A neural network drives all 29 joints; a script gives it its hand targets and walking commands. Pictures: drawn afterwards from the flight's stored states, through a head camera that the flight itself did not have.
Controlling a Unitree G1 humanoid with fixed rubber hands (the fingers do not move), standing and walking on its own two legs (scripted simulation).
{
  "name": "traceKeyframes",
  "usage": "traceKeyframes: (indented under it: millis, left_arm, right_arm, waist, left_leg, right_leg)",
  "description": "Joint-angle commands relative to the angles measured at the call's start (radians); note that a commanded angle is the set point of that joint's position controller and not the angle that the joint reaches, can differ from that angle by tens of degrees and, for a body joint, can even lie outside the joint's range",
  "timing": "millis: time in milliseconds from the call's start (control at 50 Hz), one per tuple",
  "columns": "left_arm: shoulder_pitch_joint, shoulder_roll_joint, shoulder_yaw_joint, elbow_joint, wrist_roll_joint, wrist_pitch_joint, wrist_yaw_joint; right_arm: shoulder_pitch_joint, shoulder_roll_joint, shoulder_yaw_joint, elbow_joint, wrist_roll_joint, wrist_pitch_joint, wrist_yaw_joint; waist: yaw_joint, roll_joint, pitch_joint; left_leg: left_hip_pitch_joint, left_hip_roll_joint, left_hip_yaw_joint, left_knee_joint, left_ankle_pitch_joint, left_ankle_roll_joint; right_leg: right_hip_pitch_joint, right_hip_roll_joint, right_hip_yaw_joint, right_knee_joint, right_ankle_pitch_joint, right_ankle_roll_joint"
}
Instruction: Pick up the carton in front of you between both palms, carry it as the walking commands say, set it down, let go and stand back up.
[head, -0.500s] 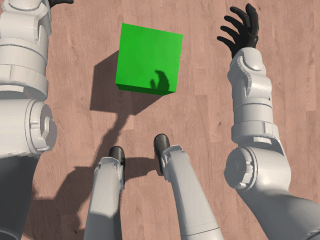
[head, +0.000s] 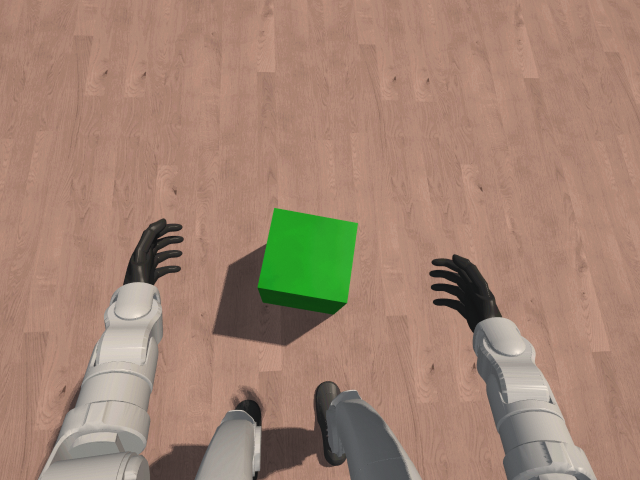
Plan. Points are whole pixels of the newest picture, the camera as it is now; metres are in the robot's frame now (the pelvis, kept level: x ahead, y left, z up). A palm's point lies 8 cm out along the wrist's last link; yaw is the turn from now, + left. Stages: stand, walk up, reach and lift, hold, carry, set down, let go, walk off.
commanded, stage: let go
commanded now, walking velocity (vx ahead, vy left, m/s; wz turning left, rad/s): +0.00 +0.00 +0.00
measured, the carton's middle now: (306, 266) +0.48 -0.07 -0.61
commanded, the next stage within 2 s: stand in 0.94 s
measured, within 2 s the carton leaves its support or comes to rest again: neither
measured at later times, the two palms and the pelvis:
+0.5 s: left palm (46, 406) +0.23 +0.25 -0.03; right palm (496, 383) +0.20 -0.21 -0.02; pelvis +0.05 +0.02 +0.04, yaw -2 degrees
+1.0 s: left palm (46, 444) +0.19 +0.25 -0.03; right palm (521, 389) +0.19 -0.24 -0.02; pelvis +0.03 +0.01 +0.04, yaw -2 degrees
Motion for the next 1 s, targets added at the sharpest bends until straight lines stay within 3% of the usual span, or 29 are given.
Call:
traceKeyframes:
  millis: [0, 100, 160, 280, 360, 460, 540, 640, 660, 700, 920, 940, 980]
  left_arm:
    - [0.013, 0.087, -0.006, -0.091, -0.017, -0.049, -0.014]
    - [0.202, 0.099, -0.033, -0.114, -0.035, -0.092, -0.027]
    - [0.294, 0.102, -0.047, -0.14, -0.041, -0.107, -0.031]
    - [0.452, 0.099, -0.082, -0.19, -0.054, -0.107, -0.046]
    - [0.543, 0.097, -0.108, -0.222, -0.067, -0.091, -0.065]
    - [0.605, 0.1, -0.14, -0.266, -0.092, -0.062, -0.092]
    - [0.616, 0.106, -0.153, -0.292, -0.107, -0.035, -0.109]
    - [0.607, 0.114, -0.151, -0.31, -0.104, -0.003, -0.117]
    - [0.655, 0.109, -0.153, -0.243, -0.114, -0.033, -0.097]
    - [0.637, 0.113, -0.153, -0.266, -0.107, -0.037, -0.084]
    - [0.625, 0.134, -0.146, -0.274, -0.093, 0.003, -0.084]
    - [0.64, 0.254, -0.102, -0.133, -0.044, -0.033, -0.048]
    - [0.643, 0.271, -0.102, -0.117, -0.034, -0.064, -0.037]
  right_arm:
    - [0.077, -0.075, 0.027, -0.117, 0.023, -0.041, -0.012]
    - [0.262, -0.078, 0.075, -0.18, 0.04, -0.07, -0.034]
    - [0.351, -0.087, 0.09, -0.207, 0.048, -0.079, -0.041]
    - [0.427, -0.109, 0.092, -0.209, 0.061, -0.075, -0.036]
    - [0.453, -0.122, 0.082, -0.183, 0.054, -0.064, -0.034]
    - [0.477, -0.13, 0.063, -0.169, 0.026, -0.039, -0.036]
    - [0.477, -0.133, 0.05, -0.17, 0.003, -0.011, -0.038]
    - [0.456, -0.133, 0.044, -0.178, -0.012, 0.022, -0.036]
    - [0.41, -0.171, 0.044, -0.229, -0.023, 0.07, -0.061]
    - [0.436, -0.156, 0.057, -0.218, -0.019, 0.091, -0.076]
    - [0.404, -0.137, 0.085, -0.247, -0.008, 0.151, -0.09]
    - [0.366, -0.241, 0.051, -0.093, -0.025, 0.057, -0.127]
    - [0.397, -0.23, 0.051, -0.059, -0.039, -0.012, -0.132]
  waist:
    - [0.007, -0.005, -0.517]
    - [0.016, -0.033, -0.43]
    - [0.026, -0.019, -0.363]
    - [0.065, 0.06, -0.199]
    - [0.092, 0.084, -0.12]
    - [0.097, 0.055, -0.043]
    - [0.092, 0.02, 0.016]
    - [0.093, 0.017, 0.068]
    - [0.104, 0.011, 0.002]
    - [0.106, 0.039, 0.032]
    - [0.112, 0.033, 0.098]
    - [0.135, 0.117, 0.12]
    - [0.119, 0.06, 0.097]
  left_leg:
    - [0.168, -0.029, 0.057, -0.116, 0.074, 0.016]
    - [0.302, -0.029, 0.051, -0.17, 0.15, 0.023]
    - [0.406, -0.025, 0.046, -0.209, 0.202, 0.022]
    - [0.617, -0.007, 0.039, -0.298, 0.281, 0.004]
    - [0.715, 0.006, 0.036, -0.341, 0.333, -0.008]
    - [0.773, 0.019, 0.029, -0.376, 0.358, -0.01]
    - [0.779, 0.023, 0.026, -0.393, 0.321, -0.005]
    - [0.76, 0.023, 0.029, -0.403, 0.258, 0.0]
    - [0.82, 0.032, 0.021, -0.374, 0.342, -0.004]
    - [0.805, 0.031, 0.021, -0.356, 0.365, -0.009]
    - [0.768, 0.011, 0.049, -0.37, 0.188, 0.016]
    - [0.646, 0.049, 0.009, -0.34, 0.01, -0.001]
    - [0.658, 0.06, -0.02, -0.336, -0.104, 0.011]
  right_leg:
    - [0.66, -0.02, 0.044, -0.067, 0.367, 0.047]
    - [0.772, -0.02, 0.052, -0.115, 0.484, 0.057]
    - [0.795, -0.014, 0.045, -0.152, 0.509, 0.06]
    - [0.795, 0.008, 0.016, -0.251, 0.401, 0.051]
    - [0.813, 0.018, 0.006, -0.301, 0.34, 0.041]
    - [0.842, 0.03, -0.001, -0.333, 0.291, 0.032]
    - [0.863, 0.033, -0.008, -0.342, 0.253, 0.028]
    - [0.892, 0.034, -0.013, -0.343, 0.208, 0.026]
    - [0.868, 0.054, -0.017, -0.305, 0.186, 0.033]
    - [0.846, 0.053, -0.015, -0.303, 0.165, 0.029]
    - [0.873, 0.03, -0.004, -0.324, 0.129, 0.03]
    - [0.729, -0.045, 0.049, -0.324, 0.053, 0.038]
    - [0.685, -0.063, 0.084, -0.352, -0.076, 0.022]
